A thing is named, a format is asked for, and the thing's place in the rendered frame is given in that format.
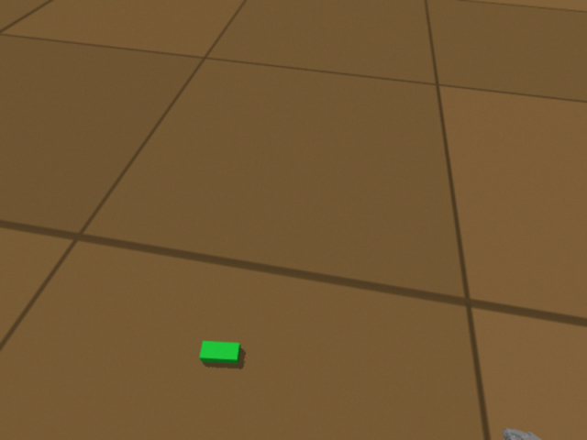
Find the small box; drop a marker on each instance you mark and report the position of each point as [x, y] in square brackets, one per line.
[220, 352]

